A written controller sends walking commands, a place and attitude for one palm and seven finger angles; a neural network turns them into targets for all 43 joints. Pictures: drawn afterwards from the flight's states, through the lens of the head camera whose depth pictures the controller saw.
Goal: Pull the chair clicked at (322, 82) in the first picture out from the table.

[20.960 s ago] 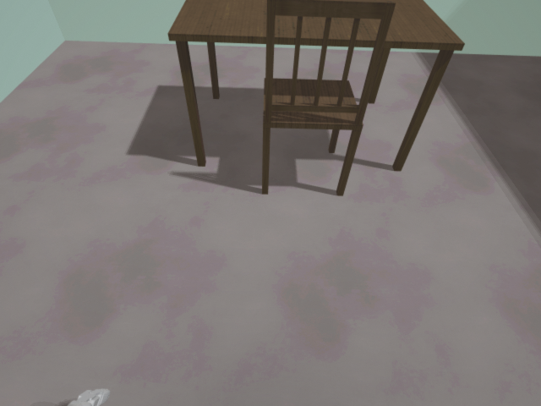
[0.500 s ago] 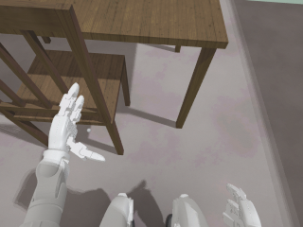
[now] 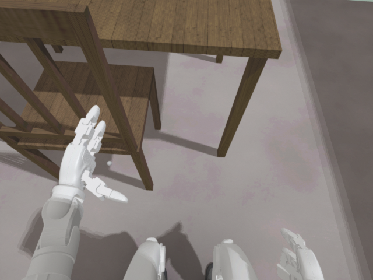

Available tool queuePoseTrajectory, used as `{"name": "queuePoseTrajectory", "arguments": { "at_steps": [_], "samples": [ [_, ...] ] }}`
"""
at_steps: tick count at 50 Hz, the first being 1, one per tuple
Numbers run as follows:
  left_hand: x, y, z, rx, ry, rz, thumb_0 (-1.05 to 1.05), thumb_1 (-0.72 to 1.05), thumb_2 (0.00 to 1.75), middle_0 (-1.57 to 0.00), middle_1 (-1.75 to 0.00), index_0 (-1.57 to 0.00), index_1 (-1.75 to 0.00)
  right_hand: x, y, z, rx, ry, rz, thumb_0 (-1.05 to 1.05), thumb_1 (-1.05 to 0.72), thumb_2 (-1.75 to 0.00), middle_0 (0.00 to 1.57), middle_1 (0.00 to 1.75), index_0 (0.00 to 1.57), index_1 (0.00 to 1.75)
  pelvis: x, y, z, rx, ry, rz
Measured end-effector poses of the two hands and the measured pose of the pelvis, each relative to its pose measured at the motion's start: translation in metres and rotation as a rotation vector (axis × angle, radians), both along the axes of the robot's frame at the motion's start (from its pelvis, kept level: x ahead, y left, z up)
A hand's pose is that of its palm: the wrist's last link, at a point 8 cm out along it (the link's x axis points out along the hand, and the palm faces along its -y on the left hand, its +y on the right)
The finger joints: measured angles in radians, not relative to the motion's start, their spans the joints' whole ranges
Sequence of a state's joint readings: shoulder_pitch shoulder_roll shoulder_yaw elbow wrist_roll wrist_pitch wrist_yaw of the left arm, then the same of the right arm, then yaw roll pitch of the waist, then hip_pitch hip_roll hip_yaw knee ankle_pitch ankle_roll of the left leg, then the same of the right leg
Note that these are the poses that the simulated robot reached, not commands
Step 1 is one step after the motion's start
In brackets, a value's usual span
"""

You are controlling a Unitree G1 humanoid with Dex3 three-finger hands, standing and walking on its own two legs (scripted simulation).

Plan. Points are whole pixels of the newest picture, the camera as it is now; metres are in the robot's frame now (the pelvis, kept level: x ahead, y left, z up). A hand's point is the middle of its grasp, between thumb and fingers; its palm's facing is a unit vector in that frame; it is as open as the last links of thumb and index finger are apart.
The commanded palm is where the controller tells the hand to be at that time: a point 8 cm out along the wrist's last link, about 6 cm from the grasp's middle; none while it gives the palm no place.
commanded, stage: push the fingers through the gap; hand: left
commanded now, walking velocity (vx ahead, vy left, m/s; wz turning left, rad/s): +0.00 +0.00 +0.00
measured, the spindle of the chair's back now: (29, 95) +0.50 +0.38 +0.03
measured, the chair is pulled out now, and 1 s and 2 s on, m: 0.00 0.00 0.00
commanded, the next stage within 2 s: hook a spindle and tug to test in 1.68 s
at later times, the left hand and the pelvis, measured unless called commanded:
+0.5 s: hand (114, 144) +0.39 +0.17 +0.02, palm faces -0.06 -1.00 -0.03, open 16.9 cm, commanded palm +0.37 +0.22 +0.02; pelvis +0.00 +0.00 +0.00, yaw +0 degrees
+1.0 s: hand (115, 127) +0.43 +0.18 +0.02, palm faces -0.03 -1.00 -0.05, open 16.9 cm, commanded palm +0.41 +0.22 +0.02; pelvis +0.00 +0.00 +0.00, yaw -1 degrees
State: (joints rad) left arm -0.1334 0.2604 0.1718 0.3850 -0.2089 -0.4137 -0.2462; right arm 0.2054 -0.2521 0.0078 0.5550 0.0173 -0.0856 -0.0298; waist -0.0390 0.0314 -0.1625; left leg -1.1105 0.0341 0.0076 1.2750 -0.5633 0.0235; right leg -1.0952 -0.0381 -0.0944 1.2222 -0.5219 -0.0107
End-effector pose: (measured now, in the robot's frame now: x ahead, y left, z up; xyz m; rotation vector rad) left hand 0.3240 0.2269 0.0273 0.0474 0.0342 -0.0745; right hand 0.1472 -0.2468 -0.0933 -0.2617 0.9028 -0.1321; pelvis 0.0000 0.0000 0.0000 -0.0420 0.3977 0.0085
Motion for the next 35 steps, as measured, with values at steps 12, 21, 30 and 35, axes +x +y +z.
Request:
{"name": "queuePoseTrajectory", "arguments": {
  "at_steps": [12, 21, 30, 35],
  "samples": [
    [0.013, 0.005, -0.005, 0.008, -0.015, 0.04, -0.01, -0.5, 0.3, -0.07, -0.08, -0.07, -0.08, -0.003, 0.0, -0.005, -0.01, 0.024, 0.004, 0.01, -0.9, -0.9, 0.2, 0.3, 0.2, 0.3, 0.001, 0.0, -0.003, -0.001, 0.011, 0.001],
    [0.038, 0.0, -0.006, -0.008, 0.009, 0.008, -0.01, -0.5, 0.3, -0.06, -0.08, -0.06, -0.08, -0.013, -0.002, -0.008, -0.012, 0.06, -0.023, 0.01, -0.91, -0.9, 0.2, 0.3, 0.2, 0.3, 0.002, 0.001, -0.003, -0.002, 0.025, -0.003],
    [0.055, 0.001, -0.004, -0.005, -0.006, 0.038, -0.01, -0.5, 0.3, -0.07, -0.08, -0.07, -0.08, -0.028, -0.006, -0.008, -0.018, 0.106, -0.05, 0.0, -0.91, -0.9, 0.2, 0.3, 0.2, 0.3, 0.004, 0.002, -0.002, 0.0, 0.033, -0.011],
    [0.061, 0.002, -0.003, 0.001, -0.011, 0.029, -0.01, -0.5, 0.3, -0.06, -0.08, -0.06, -0.08, -0.036, -0.007, -0.01, -0.016, 0.135, -0.062, 0.0, -0.91, -0.9, 0.2, 0.3, 0.2, 0.3, 0.005, 0.002, -0.001, -0.001, 0.035, -0.012]
  ]
}}
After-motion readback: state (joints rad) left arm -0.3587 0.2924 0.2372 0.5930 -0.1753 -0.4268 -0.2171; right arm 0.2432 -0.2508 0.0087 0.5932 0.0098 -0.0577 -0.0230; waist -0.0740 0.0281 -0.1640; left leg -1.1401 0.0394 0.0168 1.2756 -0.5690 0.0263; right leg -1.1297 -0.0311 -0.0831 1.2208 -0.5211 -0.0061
